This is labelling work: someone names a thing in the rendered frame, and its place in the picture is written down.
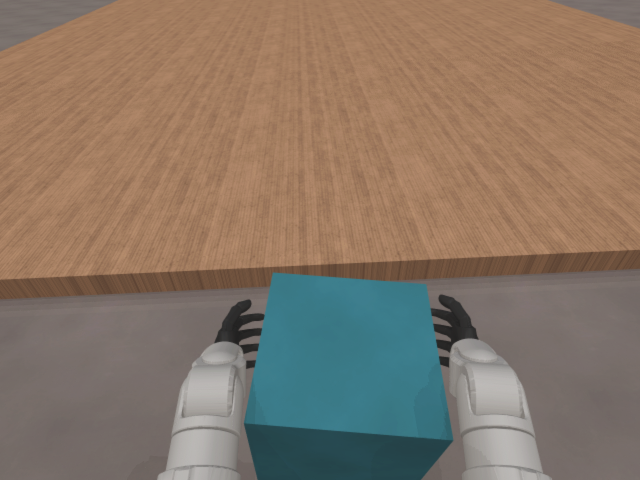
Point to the left robot forearm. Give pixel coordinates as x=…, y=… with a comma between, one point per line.
x=208, y=418

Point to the right robot forearm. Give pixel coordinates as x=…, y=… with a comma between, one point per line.
x=494, y=418

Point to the carton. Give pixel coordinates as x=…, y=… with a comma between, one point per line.
x=347, y=383

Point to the robot right hand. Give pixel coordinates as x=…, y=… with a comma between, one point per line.
x=458, y=319

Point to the robot left hand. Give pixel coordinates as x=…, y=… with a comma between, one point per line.
x=233, y=322

